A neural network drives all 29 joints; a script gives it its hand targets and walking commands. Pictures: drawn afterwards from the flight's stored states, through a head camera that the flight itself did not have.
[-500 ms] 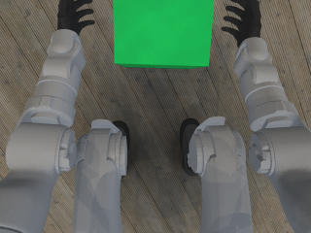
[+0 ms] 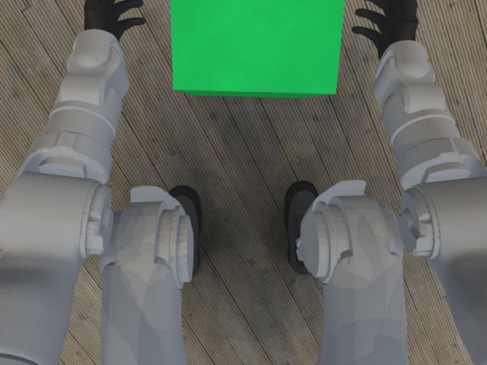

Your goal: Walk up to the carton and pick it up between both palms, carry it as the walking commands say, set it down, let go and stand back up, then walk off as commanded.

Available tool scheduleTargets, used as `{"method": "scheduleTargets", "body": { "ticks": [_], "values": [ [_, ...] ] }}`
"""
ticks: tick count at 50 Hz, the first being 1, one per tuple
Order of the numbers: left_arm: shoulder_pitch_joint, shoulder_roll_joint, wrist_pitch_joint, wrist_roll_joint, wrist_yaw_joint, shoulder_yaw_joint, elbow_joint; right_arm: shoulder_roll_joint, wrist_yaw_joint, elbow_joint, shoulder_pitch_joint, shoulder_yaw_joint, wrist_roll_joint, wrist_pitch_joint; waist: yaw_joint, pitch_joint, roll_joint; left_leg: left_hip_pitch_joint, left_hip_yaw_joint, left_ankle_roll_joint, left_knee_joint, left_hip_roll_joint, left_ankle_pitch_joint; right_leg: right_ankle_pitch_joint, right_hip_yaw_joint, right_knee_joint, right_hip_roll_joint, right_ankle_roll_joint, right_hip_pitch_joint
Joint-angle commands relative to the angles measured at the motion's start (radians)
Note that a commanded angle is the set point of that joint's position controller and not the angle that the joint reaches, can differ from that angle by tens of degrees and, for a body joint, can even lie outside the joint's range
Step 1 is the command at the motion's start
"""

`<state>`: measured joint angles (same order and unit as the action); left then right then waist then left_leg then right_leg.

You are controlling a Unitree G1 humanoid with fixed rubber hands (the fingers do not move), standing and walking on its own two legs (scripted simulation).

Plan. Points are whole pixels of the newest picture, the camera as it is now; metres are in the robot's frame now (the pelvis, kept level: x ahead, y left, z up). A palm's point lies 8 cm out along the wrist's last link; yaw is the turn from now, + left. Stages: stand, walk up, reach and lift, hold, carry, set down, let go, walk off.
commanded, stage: reach and lift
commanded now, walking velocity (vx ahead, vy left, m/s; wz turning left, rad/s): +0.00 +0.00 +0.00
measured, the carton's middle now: (251, 44) +0.51 -0.02 -0.26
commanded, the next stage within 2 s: none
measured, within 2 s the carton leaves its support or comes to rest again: leaves its support in 1.06 s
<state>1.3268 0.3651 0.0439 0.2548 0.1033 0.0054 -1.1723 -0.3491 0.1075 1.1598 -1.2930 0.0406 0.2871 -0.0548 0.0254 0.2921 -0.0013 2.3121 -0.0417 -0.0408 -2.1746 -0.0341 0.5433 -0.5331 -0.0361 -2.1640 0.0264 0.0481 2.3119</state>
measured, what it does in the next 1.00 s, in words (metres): stands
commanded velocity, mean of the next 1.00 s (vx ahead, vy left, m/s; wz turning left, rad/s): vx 0.00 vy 0.00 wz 0.00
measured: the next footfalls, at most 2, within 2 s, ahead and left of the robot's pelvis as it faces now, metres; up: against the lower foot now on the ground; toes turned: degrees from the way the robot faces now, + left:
none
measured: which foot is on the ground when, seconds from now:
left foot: down 0.00-1.00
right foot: down 0.00-1.00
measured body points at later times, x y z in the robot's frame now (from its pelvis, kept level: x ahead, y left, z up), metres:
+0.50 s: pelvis +0.00 +0.00 +0.01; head +0.37 +0.00 +0.26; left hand +0.53 +0.14 -0.19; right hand +0.52 -0.17 -0.19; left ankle +0.12 +0.13 -0.33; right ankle +0.12 -0.13 -0.33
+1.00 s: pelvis +0.01 +0.00 +0.00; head +0.36 +0.00 +0.27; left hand +0.53 +0.14 -0.19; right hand +0.52 -0.17 -0.19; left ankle +0.12 +0.13 -0.33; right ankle +0.12 -0.13 -0.33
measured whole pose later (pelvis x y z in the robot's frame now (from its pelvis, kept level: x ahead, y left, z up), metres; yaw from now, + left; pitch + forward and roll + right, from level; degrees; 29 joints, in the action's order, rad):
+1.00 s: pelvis +0.01 +0.00 +0.00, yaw +0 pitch +40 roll +0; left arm 1.36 0.25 -0.01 0.11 0.13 0.12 -1.21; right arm -0.24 0.13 1.20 -1.34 0.13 0.17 0.01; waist 0.03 0.23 0.00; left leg 2.32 -0.05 -0.05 -2.19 -0.05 0.57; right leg -0.56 -0.04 -2.19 0.05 0.05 2.32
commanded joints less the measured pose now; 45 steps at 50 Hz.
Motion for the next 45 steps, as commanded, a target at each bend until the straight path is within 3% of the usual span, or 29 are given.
{"method": "scheduleTargets", "body": {
  "ticks": [1,21,28,32,37,45],
  "values": [
    [0.186,0.047,0.018,0.005,0.003,0.005,0.077,-0.047,0.002,-0.078,-0.175,0.006,0.006,-0.019,0.004,-1.059,0.026,-0.527,0.04,0.01,0.174,0.011,-0.24,0.264,0.049,0.156,-0.007,-0.003,-0.534],
    [0.222,-0.071,0.04,-0.039,0.029,-0.007,0.029,0.088,0.023,-0.018,-0.204,-0.016,-0.032,-0.042,0.002,-1.037,0.034,-0.516,0.045,0.007,0.192,-0.021,-0.242,0.265,0.054,0.176,0.028,-0.003,-0.505],
    [0.255,-0.185,0.054,-0.045,0.017,-0.044,0.027,0.202,0.008,-0.027,-0.251,-0.071,-0.03,-0.049,-0.009,-1.025,0.029,-0.515,0.045,0.01,0.192,-0.035,-0.248,0.264,0.053,0.178,0.045,-0.005,-0.489],
    [0.31,-0.307,0.053,-0.044,-0.012,-0.08,0.032,0.322,-0.02,-0.034,-0.308,-0.104,-0.033,-0.047,-0.011,-1.015,0.032,-0.502,0.048,0.012,0.189,-0.044,-0.233,0.252,0.053,0.176,0.053,-0.01,-0.478],
    [0.447,-0.651,0.022,-0.091,-0.104,-0.105,0.044,0.663,-0.107,-0.068,-0.463,-0.129,-0.08,-0.018,-0.011,-0.985,0.028,-0.442,0.059,0.021,0.179,-0.073,-0.2,0.233,0.06,0.158,0.076,-0.02,-0.452],
    [0.441,-0.824,-0.028,-0.147,-0.173,-0.063,0.111,0.843,-0.18,-0.132,-0.476,-0.097,-0.126,0.033,-0.012,-0.999,0.024,-0.406,0.088,0.03,0.155,-0.095,-0.246,0.289,0.079,0.132,0.097,-0.019,-0.453]
  ]
}}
